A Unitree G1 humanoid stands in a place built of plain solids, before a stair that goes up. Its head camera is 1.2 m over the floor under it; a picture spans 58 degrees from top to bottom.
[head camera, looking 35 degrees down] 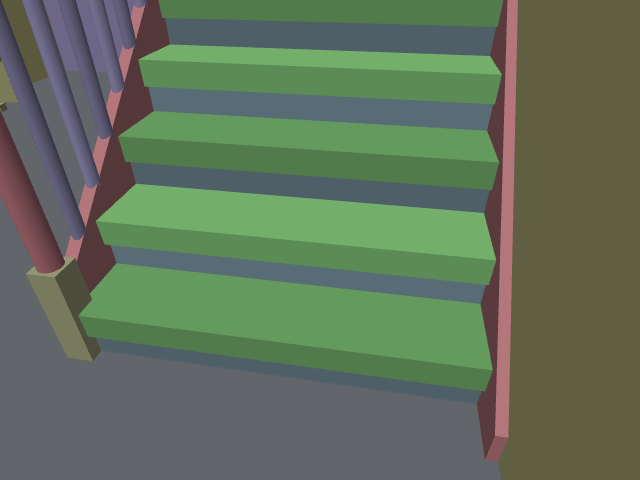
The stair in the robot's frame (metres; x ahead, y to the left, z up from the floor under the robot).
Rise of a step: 0.21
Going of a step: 0.24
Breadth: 1.31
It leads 10 degrees to the right of straight ahead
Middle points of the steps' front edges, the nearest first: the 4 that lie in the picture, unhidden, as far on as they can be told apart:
0.90 0.15 0.20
1.14 0.12 0.41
1.37 0.08 0.61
1.61 0.04 0.82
